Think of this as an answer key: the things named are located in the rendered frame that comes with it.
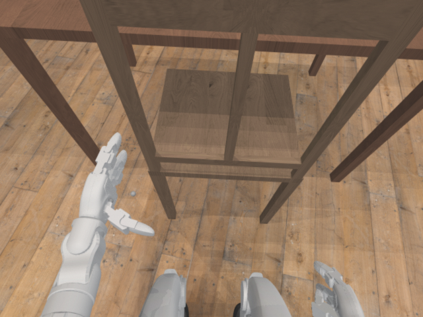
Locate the left robot forearm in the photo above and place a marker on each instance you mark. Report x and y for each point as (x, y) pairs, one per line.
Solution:
(74, 290)

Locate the left robot hand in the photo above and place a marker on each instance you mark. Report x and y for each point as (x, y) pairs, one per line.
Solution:
(100, 186)

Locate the right robot hand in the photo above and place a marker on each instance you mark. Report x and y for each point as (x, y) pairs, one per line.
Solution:
(340, 302)

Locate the right robot shin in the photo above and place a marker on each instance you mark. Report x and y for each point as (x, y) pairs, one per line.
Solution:
(242, 314)

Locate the table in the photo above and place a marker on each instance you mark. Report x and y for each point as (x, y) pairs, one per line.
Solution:
(65, 20)

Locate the chair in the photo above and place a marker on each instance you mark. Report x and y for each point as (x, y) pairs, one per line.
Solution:
(240, 125)

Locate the right robot thigh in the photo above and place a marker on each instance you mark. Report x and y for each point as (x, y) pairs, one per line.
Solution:
(260, 297)

